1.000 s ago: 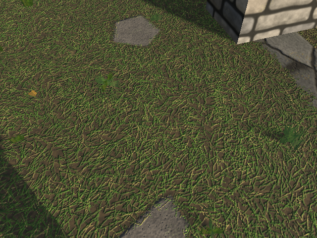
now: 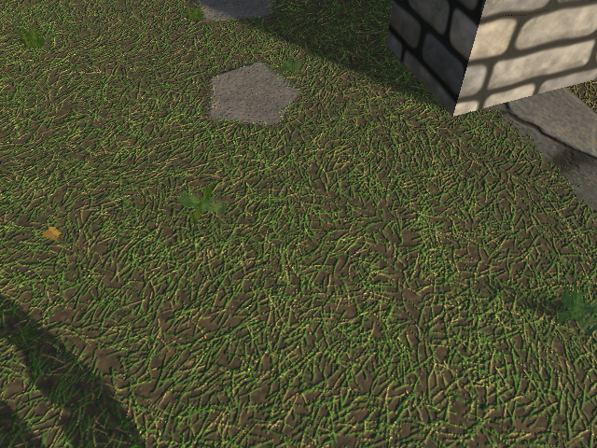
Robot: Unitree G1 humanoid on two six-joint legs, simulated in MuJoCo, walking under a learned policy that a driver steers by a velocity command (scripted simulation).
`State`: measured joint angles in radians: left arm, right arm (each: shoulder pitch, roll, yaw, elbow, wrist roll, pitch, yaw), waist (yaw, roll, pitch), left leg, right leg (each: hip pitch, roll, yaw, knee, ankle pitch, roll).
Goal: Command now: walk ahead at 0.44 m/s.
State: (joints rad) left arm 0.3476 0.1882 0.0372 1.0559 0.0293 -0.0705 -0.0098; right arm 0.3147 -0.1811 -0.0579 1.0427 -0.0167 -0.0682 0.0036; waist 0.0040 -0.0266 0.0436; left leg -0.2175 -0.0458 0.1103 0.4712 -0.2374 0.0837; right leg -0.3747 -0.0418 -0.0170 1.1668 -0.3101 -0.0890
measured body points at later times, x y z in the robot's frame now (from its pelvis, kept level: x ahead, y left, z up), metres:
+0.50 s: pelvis +0.27 -0.04 -0.01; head +0.31 -0.04 +0.44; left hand +0.38 +0.21 -0.14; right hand +0.24 -0.28 -0.16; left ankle +0.11 +0.07 -0.63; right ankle +0.35 -0.10 -0.74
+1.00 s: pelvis +0.55 +0.02 -0.02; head +0.58 +0.03 +0.43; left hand +0.45 +0.24 -0.17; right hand +0.76 -0.17 -0.14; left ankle +0.62 +0.08 -0.74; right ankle +0.38 -0.11 -0.67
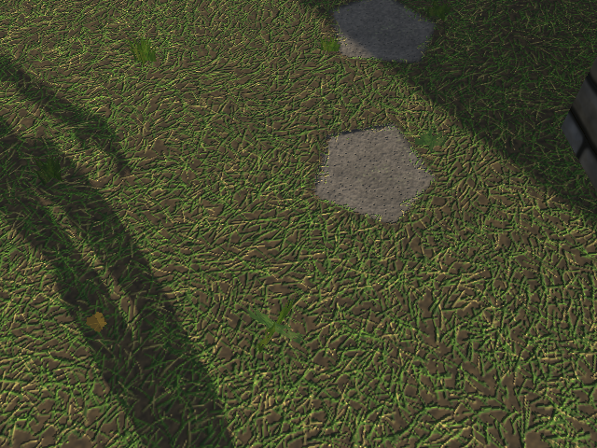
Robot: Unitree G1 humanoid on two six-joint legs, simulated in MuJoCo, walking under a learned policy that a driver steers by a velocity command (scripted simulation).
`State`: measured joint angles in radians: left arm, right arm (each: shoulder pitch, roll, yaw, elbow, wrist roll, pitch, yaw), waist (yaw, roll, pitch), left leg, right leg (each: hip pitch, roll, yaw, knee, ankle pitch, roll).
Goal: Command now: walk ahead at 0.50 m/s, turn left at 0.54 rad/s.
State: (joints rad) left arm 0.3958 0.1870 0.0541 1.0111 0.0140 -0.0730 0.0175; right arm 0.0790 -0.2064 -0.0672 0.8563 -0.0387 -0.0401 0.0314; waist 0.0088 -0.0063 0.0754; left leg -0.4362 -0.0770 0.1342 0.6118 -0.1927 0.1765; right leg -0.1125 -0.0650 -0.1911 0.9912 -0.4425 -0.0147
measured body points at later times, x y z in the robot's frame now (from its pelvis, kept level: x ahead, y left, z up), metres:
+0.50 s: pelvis +0.29 -0.01 +0.01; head +0.32 +0.01 +0.46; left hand +0.46 +0.26 -0.08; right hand +0.29 -0.29 -0.12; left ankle +0.09 +0.04 -0.71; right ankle +0.44 -0.07 -0.71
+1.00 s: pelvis +0.54 +0.03 +0.02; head +0.58 +0.03 +0.47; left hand +0.50 +0.31 -0.10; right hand +0.78 -0.18 -0.06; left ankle +0.68 +0.16 -0.69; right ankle +0.44 -0.06 -0.72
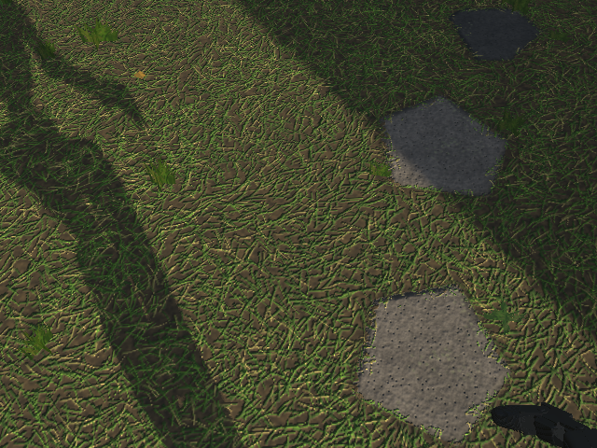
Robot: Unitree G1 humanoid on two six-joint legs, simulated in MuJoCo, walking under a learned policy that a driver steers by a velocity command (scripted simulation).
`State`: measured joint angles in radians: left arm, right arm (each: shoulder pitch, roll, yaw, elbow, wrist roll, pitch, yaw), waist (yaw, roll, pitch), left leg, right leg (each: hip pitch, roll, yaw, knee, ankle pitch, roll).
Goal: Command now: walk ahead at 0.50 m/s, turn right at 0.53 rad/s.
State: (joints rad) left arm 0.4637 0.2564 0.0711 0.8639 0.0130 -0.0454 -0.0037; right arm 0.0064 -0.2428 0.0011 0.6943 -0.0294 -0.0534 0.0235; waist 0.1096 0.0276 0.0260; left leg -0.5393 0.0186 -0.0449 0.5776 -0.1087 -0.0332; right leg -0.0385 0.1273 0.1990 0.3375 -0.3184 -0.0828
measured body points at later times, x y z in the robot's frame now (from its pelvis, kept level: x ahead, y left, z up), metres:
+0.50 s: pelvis +0.24 +0.00 +0.00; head +0.27 -0.01 +0.45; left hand +0.52 +0.15 -0.09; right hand +0.14 -0.26 -0.13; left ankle +0.14 +0.12 -0.74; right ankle +0.34 -0.15 -0.70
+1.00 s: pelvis +0.48 -0.12 +0.00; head +0.50 -0.14 +0.45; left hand +0.57 +0.13 -0.13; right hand +0.52 -0.41 -0.12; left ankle +0.69 -0.05 -0.69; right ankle +0.36 -0.14 -0.74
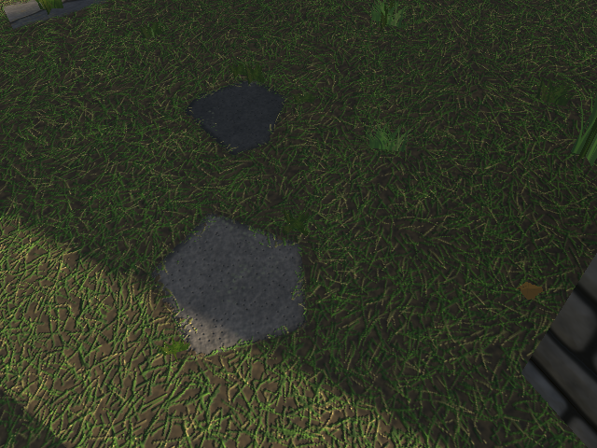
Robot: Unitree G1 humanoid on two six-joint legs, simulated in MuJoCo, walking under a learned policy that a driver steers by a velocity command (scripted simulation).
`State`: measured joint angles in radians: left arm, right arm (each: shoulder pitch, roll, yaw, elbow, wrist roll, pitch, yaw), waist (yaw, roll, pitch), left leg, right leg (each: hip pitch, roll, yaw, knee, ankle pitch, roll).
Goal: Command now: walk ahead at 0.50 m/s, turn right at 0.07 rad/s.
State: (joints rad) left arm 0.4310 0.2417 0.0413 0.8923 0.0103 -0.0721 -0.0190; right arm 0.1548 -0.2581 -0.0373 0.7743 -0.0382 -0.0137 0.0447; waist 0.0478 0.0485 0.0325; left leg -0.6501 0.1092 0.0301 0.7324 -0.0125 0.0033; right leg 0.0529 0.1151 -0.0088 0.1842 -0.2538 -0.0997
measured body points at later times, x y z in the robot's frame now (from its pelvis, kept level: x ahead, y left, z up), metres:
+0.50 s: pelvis +0.27 +0.04 +0.01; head +0.30 +0.05 +0.45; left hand +0.42 +0.29 -0.12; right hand +0.26 -0.22 -0.13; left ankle +0.22 +0.11 -0.74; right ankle +0.42 -0.11 -0.69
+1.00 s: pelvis +0.53 +0.03 +0.00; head +0.55 +0.03 +0.45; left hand +0.43 +0.28 -0.12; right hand +0.75 -0.16 -0.12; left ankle +0.59 +0.20 -0.68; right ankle +0.49 -0.07 -0.74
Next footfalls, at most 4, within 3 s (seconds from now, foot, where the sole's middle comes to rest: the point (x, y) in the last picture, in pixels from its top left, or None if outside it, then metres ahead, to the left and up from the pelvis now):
0.14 left None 0.26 0.12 -0.78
0.64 right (368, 426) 0.53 -0.07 -0.78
1.18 left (247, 344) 0.72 0.22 -0.78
1.72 right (238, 231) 1.07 0.28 -0.78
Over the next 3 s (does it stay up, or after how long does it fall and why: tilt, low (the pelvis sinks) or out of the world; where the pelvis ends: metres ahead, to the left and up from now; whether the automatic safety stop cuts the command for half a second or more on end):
stays up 0.96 0.29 0.00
